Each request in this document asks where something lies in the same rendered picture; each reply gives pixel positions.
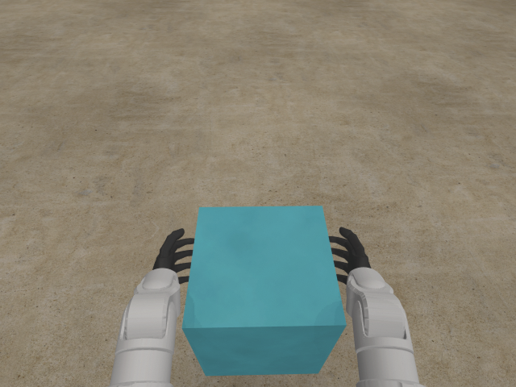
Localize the left robot forearm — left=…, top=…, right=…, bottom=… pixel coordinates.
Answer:
left=107, top=268, right=181, bottom=387

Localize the right robot hand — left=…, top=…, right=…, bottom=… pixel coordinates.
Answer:
left=329, top=227, right=371, bottom=285

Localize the right robot forearm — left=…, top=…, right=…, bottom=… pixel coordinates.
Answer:
left=346, top=267, right=426, bottom=387

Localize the left robot hand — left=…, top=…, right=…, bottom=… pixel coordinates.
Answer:
left=152, top=228, right=194, bottom=284

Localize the carton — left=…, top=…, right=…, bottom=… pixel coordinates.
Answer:
left=182, top=206, right=347, bottom=376

